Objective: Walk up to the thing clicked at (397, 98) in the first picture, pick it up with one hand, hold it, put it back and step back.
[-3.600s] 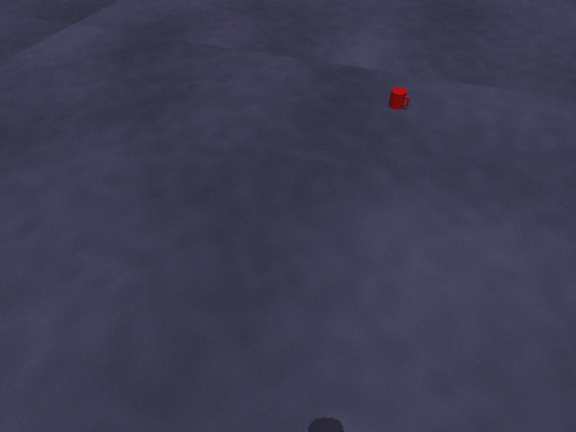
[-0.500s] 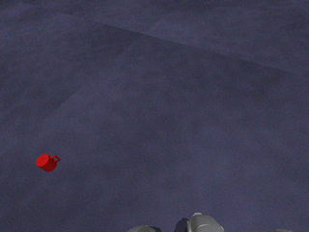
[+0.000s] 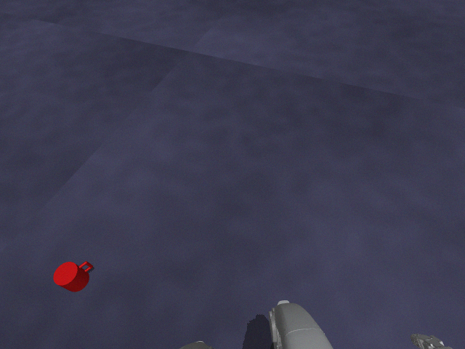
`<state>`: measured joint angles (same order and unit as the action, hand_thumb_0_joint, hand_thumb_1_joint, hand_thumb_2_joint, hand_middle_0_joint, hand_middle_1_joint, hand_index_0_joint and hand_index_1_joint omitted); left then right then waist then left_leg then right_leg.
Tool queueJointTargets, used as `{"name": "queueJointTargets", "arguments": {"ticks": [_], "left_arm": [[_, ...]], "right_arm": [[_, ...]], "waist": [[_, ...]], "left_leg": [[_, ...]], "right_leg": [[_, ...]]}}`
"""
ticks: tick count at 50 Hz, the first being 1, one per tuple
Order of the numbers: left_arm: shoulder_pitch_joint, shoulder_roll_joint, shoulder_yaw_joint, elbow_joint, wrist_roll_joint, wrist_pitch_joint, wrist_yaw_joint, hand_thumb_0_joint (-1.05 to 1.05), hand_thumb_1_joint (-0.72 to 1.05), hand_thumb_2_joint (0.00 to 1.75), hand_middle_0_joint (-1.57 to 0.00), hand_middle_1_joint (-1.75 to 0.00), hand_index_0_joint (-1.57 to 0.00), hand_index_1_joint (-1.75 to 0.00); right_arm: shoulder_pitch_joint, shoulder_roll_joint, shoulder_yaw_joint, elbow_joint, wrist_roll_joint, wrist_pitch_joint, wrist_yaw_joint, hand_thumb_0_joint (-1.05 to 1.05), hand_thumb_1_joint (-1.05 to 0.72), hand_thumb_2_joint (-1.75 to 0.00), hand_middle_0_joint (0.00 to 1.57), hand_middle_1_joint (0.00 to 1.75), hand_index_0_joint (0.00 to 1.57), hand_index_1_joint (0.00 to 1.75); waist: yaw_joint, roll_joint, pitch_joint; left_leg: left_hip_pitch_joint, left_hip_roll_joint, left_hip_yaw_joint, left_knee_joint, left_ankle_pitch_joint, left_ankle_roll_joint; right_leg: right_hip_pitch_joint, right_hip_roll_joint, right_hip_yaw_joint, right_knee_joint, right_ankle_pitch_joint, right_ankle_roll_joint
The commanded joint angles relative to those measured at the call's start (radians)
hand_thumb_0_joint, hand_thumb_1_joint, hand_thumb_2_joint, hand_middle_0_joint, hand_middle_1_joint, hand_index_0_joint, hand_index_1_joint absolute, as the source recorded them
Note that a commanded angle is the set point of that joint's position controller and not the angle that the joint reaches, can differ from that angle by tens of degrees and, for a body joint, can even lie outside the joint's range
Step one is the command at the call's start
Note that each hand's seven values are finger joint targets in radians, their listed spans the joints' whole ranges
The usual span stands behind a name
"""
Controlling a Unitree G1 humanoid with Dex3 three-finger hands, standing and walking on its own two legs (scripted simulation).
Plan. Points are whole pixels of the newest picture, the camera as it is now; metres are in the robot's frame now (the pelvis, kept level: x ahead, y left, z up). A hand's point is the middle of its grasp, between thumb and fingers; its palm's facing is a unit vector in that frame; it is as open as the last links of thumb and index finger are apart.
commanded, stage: walk up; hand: left
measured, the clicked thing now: (75, 274) +0.52 +0.66 -0.68
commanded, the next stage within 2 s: none
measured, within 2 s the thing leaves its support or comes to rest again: neither
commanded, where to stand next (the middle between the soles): +0.09 +0.59 m, yaw -18 degrees
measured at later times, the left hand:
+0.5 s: hand out of the picture +0.09 +0.58 -0.12, palm faces -0.10 -0.73 -0.67, open 7.4 cm
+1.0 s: hand out of the picture +0.08 +0.76 -0.11, palm faces -0.18 -0.77 -0.62, open 7.4 cm
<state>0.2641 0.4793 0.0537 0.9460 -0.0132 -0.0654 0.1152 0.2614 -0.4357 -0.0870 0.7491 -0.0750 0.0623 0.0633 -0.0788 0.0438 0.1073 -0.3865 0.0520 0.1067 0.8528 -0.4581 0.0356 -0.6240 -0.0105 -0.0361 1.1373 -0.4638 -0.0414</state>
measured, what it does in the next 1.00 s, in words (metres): steps to the left: right foot, then left foot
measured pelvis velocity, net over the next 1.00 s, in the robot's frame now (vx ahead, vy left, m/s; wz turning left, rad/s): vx -0.03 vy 0.46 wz -0.18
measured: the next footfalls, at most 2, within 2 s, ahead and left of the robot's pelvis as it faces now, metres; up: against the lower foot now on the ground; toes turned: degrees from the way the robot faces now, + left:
right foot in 0.10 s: +0.12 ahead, -0.04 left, +0.00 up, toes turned -7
left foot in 0.46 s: +0.07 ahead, +0.40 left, +0.00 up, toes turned -4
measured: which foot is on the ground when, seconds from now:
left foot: down 0.00-0.10, up 0.12-0.44, down 0.46-0.72, up 0.74-1.00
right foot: up 0.00-0.08, down 0.10-0.48, up 0.50-0.70, down 0.72-1.00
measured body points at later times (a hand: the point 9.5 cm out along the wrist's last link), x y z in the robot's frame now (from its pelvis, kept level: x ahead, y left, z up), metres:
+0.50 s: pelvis -0.01 +0.24 -0.03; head +0.03 +0.20 +0.42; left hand +0.09 +0.62 -0.07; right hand +0.09 -0.12 -0.13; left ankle +0.03 +0.40 -0.70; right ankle +0.08 -0.01 -0.69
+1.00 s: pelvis -0.03 +0.46 -0.01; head +0.00 +0.40 +0.43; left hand +0.09 +0.80 -0.07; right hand +0.02 +0.11 -0.14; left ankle +0.01 +0.65 -0.65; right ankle +0.04 +0.24 -0.70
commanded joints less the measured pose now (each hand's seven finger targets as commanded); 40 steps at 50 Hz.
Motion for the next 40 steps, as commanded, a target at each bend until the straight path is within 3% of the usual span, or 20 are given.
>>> {"name": "queueJointTargets", "arguments": {"ticks": [1,4,5,6,7,12,18,20,22,23,24,25,26,29,33,35,36,37,38,40], "left_arm": [[0.127,0.170,0.054,-0.073,-0.015,-0.020,0.008,0.00,0.90,0.90,-0.20,-0.30,-0.20,-0.30],[0.369,0.246,0.110,-0.052,0.015,-0.017,0.028,0.00,0.90,0.90,-0.20,-0.30,-0.20,-0.30],[0.362,0.301,0.124,-0.092,0.034,-0.018,0.038,0.00,0.90,0.90,-0.20,-0.30,-0.20,-0.30],[0.273,0.322,0.120,-0.141,0.033,-0.013,0.042,0.00,0.90,0.90,-0.20,-0.30,-0.20,-0.30],[0.206,0.315,0.117,-0.172,0.022,-0.015,0.048,0.00,0.90,0.90,-0.20,-0.30,-0.20,-0.30],[0.070,0.272,0.109,-0.208,0.045,-0.028,0.021,0.00,0.90,0.90,-0.20,-0.30,-0.20,-0.30],[0.097,0.350,0.140,-0.200,0.069,-0.026,0.004,0.00,0.90,0.90,-0.20,-0.30,-0.20,-0.30],[0.069,0.359,0.139,-0.204,0.067,-0.024,0.005,0.00,0.90,0.90,-0.20,-0.30,-0.20,-0.30],[0.021,0.314,0.117,-0.203,0.065,-0.010,0.007,0.00,0.90,0.90,-0.20,-0.30,-0.20,-0.30],[0.020,0.219,0.089,-0.197,0.059,-0.002,0.013,0.00,0.90,0.90,-0.20,-0.30,-0.20,-0.30],[-0.027,0.170,0.072,-0.222,0.039,0.000,0.033,0.00,0.90,0.90,-0.20,-0.30,-0.20,-0.30],[-0.079,0.208,0.067,-0.210,0.042,-0.009,0.048,0.00,0.90,0.90,-0.20,-0.30,-0.20,-0.30],[-0.061,0.235,0.072,-0.170,0.026,-0.015,0.037,0.00,0.90,0.90,-0.20,-0.30,-0.20,-0.30],[0.134,0.231,0.082,-0.077,0.000,-0.016,0.016,0.00,0.90,0.90,-0.20,-0.30,-0.20,-0.30],[0.209,0.164,0.069,-0.088,-0.008,-0.024,0.008,0.00,0.90,0.90,-0.20,-0.30,-0.20,-0.30],[0.337,0.226,0.097,-0.077,0.017,-0.030,0.028,0.00,0.90,0.90,-0.20,-0.30,-0.20,-0.30],[0.319,0.308,0.119,-0.125,0.039,-0.030,0.036,0.00,0.90,0.90,-0.20,-0.30,-0.20,-0.30],[0.248,0.334,0.116,-0.161,0.037,-0.021,0.041,0.00,0.90,0.90,-0.20,-0.30,-0.20,-0.30],[0.200,0.345,0.120,-0.181,0.028,-0.022,0.045,0.00,0.90,0.90,-0.20,-0.30,-0.20,-0.30],[0.119,0.295,0.105,-0.200,0.031,-0.028,0.040,0.00,0.90,0.90,-0.20,-0.30,-0.20,-0.30]], "right_arm": [[-0.070,-0.214,-0.074,-0.149,-0.009,-0.018,-0.022,0.00,-0.90,-0.90,0.20,0.30,0.20,0.30],[-0.101,-0.157,-0.057,-0.200,0.010,-0.009,-0.010,0.00,-0.90,-0.90,0.20,0.30,0.20,0.30],[-0.001,-0.106,-0.041,-0.195,0.018,-0.005,-0.009,0.00,-0.90,-0.90,0.20,0.30,0.20,0.30],[0.024,-0.187,-0.067,-0.182,0.011,0.015,-0.025,0.00,-0.90,-0.90,0.20,0.30,0.20,0.30],[-0.014,-0.231,-0.083,-0.180,0.005,0.029,-0.032,0.00,-0.90,-0.90,0.20,0.30,0.20,0.30],[0.041,-0.230,-0.096,-0.122,-0.002,0.032,0.008,0.00,-0.90,-0.90,0.20,0.30,0.20,0.30],[-0.032,-0.213,-0.101,-0.143,0.001,0.037,0.034,0.00,-0.90,-0.90,0.20,0.30,0.20,0.30],[0.012,-0.218,-0.106,-0.139,0.007,0.029,0.032,0.00,-0.90,-0.90,0.20,0.30,0.20,0.30],[0.163,-0.234,-0.126,-0.089,-0.001,0.016,0.028,0.00,-0.90,-0.90,0.20,0.30,0.20,0.30],[0.242,-0.283,-0.138,-0.075,-0.021,0.006,0.019,0.00,-0.90,-0.90,0.20,0.30,0.20,0.30],[0.141,-0.409,-0.149,-0.119,-0.012,-0.003,0.006,0.00,-0.90,-0.90,0.20,0.30,0.20,0.30],[0.014,-0.435,-0.148,-0.128,0.006,-0.005,-0.007,0.00,-0.90,-0.90,0.20,0.30,0.20,0.30],[-0.029,-0.328,-0.129,-0.149,-0.002,-0.011,-0.014,0.00,-0.90,-0.90,0.20,0.30,0.20,0.30],[-0.095,-0.280,-0.104,-0.169,0.004,-0.015,-0.023,0.00,-0.90,-0.90,0.20,0.30,0.20,0.30],[-0.096,-0.221,-0.075,-0.190,-0.008,0.005,-0.019,0.00,-0.90,-0.90,0.20,0.30,0.20,0.30],[-0.075,-0.157,-0.052,-0.205,0.009,0.016,-0.016,0.00,-0.90,-0.90,0.20,0.30,0.20,0.30],[0.024,-0.109,-0.038,-0.209,0.013,0.017,-0.015,0.00,-0.90,-0.90,0.20,0.30,0.20,0.30],[0.037,-0.181,-0.062,-0.198,0.001,0.033,-0.031,0.00,-0.90,-0.90,0.20,0.30,0.20,0.30],[-0.007,-0.220,-0.081,-0.204,-0.002,0.040,-0.039,0.00,-0.90,-0.90,0.20,0.30,0.20,0.30],[-0.022,-0.248,-0.104,-0.189,-0.002,0.033,-0.026,0.00,-0.90,-0.90,0.20,0.30,0.20,0.30]], "waist": [[0.037,0.185,-0.110],[0.192,0.008,-0.200],[0.159,-0.184,-0.256],[0.131,-0.051,-0.271],[0.123,-0.012,-0.221],[0.041,-0.107,-0.092],[0.091,-0.230,-0.075],[0.067,-0.241,-0.128],[-0.021,-0.131,-0.184],[-0.080,0.111,-0.143],[-0.068,0.343,-0.059],[-0.038,0.294,0.009],[-0.023,0.099,0.051],[0.045,0.207,-0.053],[0.093,0.191,-0.089],[0.172,-0.003,-0.150],[0.131,-0.187,-0.197],[0.110,-0.031,-0.204],[0.112,-0.010,-0.183],[0.076,0.013,-0.096]], "left_leg": [[0.128,0.198,-0.207,-0.250,0.707,0.182],[-0.186,0.060,-0.076,0.104,0.553,0.014],[-0.398,-0.006,-0.119,0.298,-0.117,-0.042],[-0.384,0.006,-0.219,0.474,-0.176,-0.061],[-0.379,0.027,-0.254,0.572,-0.137,-0.048],[-0.263,0.058,-0.236,0.499,0.039,-0.037],[-0.167,0.042,-0.103,0.238,-0.057,-0.023],[-0.106,0.037,-0.090,0.126,-0.067,-0.012],[0.142,-0.010,-0.078,-0.086,-0.035,0.007],[0.185,0.058,-0.260,-0.318,-0.192,0.037],[0.056,0.276,-0.651,-0.497,-0.165,0.133],[-0.089,0.339,-0.769,-0.570,-0.199,0.232],[-0.098,0.272,-0.605,-0.471,-0.098,0.209],[0.003,0.195,-0.393,-0.311,0.218,0.197],[-0.034,0.164,-0.285,-0.173,0.562,0.190],[-0.179,0.048,-0.169,0.116,0.469,0.068],[-0.404,-0.021,-0.157,0.284,-0.119,-0.012],[-0.413,0.004,-0.257,0.419,-0.180,-0.016],[-0.397,0.015,-0.300,0.529,-0.160,-0.016],[-0.364,0.048,-0.316,0.582,-0.038,-0.038]], "right_leg": [[0.129,-0.028,-0.057,-0.269,0.101,-0.008],[0.641,-0.063,0.084,-0.589,0.316,-0.048],[0.793,-0.335,0.481,-0.644,0.334,-0.134],[0.636,-0.497,0.714,-0.745,0.143,-0.261],[0.515,-0.518,0.742,-0.793,0.036,-0.311],[0.208,-0.278,0.325,-0.688,-0.006,-0.182],[0.081,-0.227,0.288,-0.648,-0.145,-0.174],[0.094,-0.250,0.307,-0.606,-0.054,-0.172],[-0.049,-0.162,0.182,-0.392,-0.043,-0.094],[-0.198,-0.004,0.061,-0.076,-0.083,-0.040],[-0.350,0.132,0.036,0.106,-0.201,0.005],[-0.278,0.047,0.107,0.186,-0.159,-0.025],[-0.259,0.024,0.112,0.189,-0.084,-0.012],[-0.096,0.001,0.005,0.102,0.004,-0.001],[0.220,-0.019,-0.019,-0.315,0.077,-0.015],[0.531,-0.069,0.128,-0.614,0.257,-0.018],[0.705,-0.338,0.552,-0.630,0.370,-0.101],[0.581,-0.493,0.733,-0.697,0.313,-0.216],[0.469,-0.527,0.767,-0.737,0.201,-0.285],[0.316,-0.405,0.559,-0.699,0.117,-0.254]]}}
